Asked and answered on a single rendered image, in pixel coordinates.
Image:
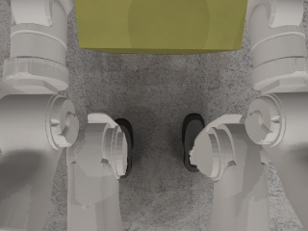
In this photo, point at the robot left shin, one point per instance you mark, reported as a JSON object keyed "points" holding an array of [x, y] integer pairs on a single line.
{"points": [[71, 151]]}

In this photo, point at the carton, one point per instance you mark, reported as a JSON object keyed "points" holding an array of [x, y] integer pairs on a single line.
{"points": [[160, 27]]}

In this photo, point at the left robot foot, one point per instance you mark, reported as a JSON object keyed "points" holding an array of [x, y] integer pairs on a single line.
{"points": [[126, 127]]}

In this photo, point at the robot right upper arm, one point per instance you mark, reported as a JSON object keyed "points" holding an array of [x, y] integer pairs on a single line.
{"points": [[279, 122]]}

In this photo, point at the right robot forearm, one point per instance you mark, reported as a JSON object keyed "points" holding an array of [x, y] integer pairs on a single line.
{"points": [[277, 44]]}

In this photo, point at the left robot forearm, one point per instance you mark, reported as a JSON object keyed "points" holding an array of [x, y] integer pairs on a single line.
{"points": [[38, 46]]}

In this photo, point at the robot left upper arm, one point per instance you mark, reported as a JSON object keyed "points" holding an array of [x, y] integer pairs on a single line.
{"points": [[34, 130]]}

